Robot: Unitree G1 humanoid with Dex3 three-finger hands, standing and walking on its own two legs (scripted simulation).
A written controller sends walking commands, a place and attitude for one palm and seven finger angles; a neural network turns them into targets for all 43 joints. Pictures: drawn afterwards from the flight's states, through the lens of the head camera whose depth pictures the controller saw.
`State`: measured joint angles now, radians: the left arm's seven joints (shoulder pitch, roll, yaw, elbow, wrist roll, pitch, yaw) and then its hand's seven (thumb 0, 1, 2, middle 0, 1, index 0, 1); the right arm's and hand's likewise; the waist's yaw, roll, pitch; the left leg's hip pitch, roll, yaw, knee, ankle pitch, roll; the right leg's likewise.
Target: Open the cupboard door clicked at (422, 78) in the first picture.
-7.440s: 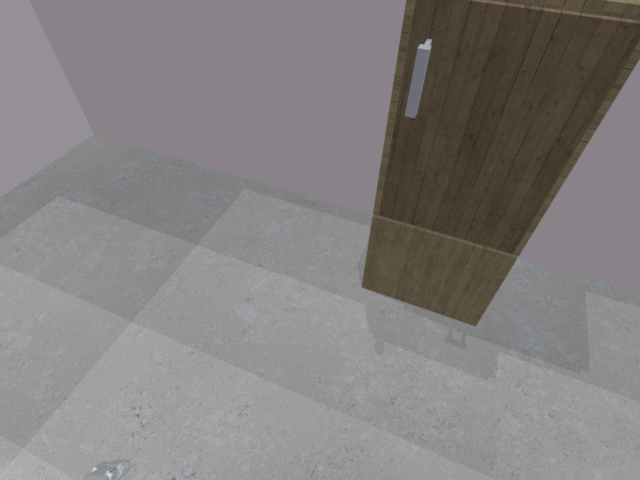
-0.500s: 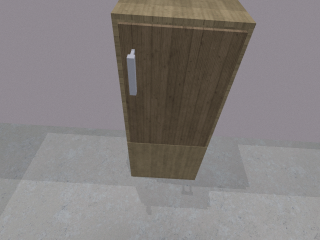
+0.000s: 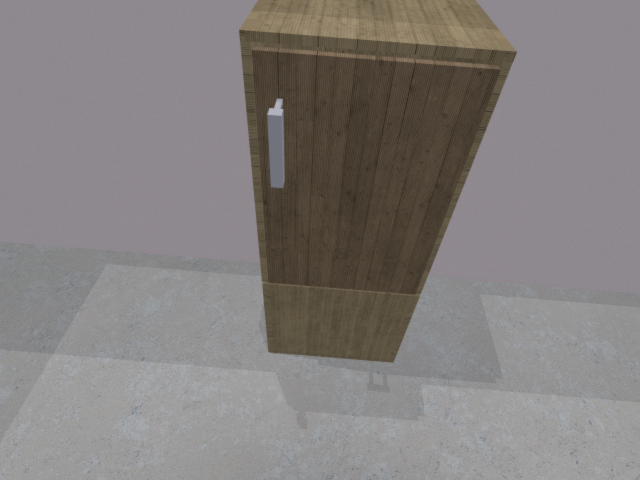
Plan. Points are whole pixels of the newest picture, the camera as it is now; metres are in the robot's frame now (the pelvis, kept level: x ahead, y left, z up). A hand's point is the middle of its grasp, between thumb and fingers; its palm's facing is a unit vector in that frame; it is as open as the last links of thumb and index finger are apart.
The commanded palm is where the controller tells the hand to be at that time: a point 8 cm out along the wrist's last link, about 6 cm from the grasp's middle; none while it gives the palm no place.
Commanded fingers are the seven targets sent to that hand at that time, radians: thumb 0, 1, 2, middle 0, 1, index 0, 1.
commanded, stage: look again from close up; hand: left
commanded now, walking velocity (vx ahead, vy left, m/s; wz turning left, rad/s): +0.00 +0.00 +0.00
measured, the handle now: (278, 144) +0.63 +0.13 +0.10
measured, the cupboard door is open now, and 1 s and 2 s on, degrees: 0 0 0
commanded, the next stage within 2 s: shuffle to correct the standing spot in 0.30 s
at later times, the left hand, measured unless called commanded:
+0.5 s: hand out of the picture -0.06 +0.18 -0.22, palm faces +0.03 -0.99 -0.13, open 7.4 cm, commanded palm none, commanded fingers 0.00 0.90 0.90 -0.20 -0.30 -0.20 -0.30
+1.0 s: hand out of the picture +0.04 +0.12 -0.16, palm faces -0.11 -0.98 -0.13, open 7.4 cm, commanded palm none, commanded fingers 0.00 0.90 0.90 -0.20 -0.30 -0.20 -0.30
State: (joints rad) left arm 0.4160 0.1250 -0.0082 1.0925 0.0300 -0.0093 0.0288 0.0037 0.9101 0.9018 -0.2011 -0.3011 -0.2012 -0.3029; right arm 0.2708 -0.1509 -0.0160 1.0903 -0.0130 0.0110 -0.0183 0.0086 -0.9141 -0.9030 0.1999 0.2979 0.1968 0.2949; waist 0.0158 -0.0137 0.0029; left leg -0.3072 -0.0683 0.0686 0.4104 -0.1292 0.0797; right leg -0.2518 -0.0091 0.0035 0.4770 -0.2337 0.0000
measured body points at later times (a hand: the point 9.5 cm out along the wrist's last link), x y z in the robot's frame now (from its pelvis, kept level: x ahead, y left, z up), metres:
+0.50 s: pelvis -0.06 +0.01 -0.02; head -0.08 +0.05 +0.42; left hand -0.06 +0.23 -0.20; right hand -0.08 -0.22 -0.16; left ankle -0.04 +0.09 -0.75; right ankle +0.05 -0.14 -0.73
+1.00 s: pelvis -0.06 -0.04 +0.01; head -0.03 -0.03 +0.46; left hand +0.04 +0.17 -0.15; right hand -0.18 -0.22 -0.14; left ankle -0.04 +0.09 -0.74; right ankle -0.04 -0.16 -0.71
